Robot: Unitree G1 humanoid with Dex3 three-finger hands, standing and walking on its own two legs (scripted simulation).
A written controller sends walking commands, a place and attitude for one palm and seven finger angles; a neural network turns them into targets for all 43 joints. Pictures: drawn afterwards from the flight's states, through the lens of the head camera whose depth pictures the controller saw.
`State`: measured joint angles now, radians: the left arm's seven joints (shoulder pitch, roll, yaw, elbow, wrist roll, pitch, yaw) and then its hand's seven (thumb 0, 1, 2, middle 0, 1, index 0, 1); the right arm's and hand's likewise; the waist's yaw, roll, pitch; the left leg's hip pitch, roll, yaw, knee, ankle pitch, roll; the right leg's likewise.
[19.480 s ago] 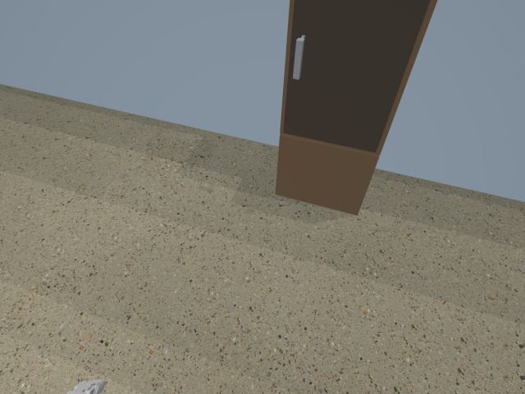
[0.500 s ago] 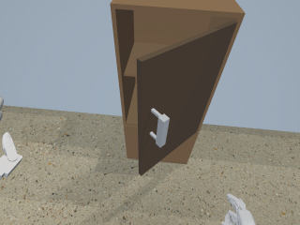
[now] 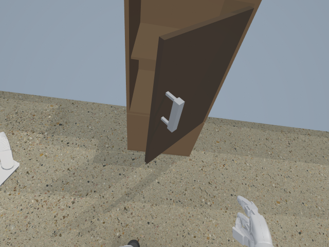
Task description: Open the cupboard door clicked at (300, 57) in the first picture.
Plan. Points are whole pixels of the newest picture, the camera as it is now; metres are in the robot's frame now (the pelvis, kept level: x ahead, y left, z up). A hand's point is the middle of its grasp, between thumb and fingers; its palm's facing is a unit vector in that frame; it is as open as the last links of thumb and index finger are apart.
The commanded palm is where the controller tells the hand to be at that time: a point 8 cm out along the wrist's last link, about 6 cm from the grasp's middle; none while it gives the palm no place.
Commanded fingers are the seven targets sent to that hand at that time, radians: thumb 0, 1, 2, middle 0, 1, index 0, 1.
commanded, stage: stop stepping back and stand still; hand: left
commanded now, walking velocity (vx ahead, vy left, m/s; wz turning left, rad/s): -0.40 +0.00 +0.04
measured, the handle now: (170, 111) +0.51 +0.03 +0.00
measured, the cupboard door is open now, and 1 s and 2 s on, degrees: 46 46 46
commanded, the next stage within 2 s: let the arm hang, fingers relaxed in 1.36 s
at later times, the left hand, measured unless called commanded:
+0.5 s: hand (4, 233) +0.11 +0.25 +0.14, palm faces +0.46 -0.81 -0.36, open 7.5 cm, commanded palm +0.04 +0.27 +0.17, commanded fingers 0.00 0.90 0.90 -0.20 -0.30 -0.20 -0.30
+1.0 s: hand out of the picture +0.03 +0.20 +0.15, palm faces +0.43 -0.81 -0.40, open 7.5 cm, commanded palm -0.04 +0.25 +0.17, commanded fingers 0.00 0.90 0.90 -0.20 -0.30 -0.20 -0.30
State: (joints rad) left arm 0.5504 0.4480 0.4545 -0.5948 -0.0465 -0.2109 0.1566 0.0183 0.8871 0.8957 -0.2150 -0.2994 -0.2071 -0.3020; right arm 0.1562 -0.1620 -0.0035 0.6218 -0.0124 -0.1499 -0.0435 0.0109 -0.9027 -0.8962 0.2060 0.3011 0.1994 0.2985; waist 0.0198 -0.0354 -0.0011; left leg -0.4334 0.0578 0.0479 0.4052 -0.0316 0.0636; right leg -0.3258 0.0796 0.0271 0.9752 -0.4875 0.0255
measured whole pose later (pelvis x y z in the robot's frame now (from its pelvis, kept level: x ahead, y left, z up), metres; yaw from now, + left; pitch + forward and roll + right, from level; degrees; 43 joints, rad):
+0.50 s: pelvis -0.11 -0.02 -0.02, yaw -3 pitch -1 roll +1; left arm 0.43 0.38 0.42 -0.35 -0.04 -0.17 0.17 0.01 0.89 0.90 -0.21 -0.30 -0.21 -0.30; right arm 0.27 -0.24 -0.02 0.71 0.02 -0.09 -0.07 0.01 -0.90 -0.90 0.20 0.30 0.20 0.30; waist -0.02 -0.05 -0.05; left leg -0.34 -0.05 0.10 0.61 -0.27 0.08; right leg -0.22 -0.01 0.01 0.84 -0.49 0.03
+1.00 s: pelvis -0.18 -0.05 +0.00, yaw +0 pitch +0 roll +3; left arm 0.47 0.31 0.31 -0.37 0.01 -0.18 0.15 0.02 0.89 0.90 -0.21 -0.30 -0.20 -0.30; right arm 0.26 -0.24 -0.03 0.69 -0.01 -0.13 -0.09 0.01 -0.90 -0.90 0.21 0.30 0.20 0.30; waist 0.02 -0.03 -0.03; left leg -0.41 0.04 0.05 0.81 -0.29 0.02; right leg -0.23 -0.02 -0.10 0.43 -0.22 -0.07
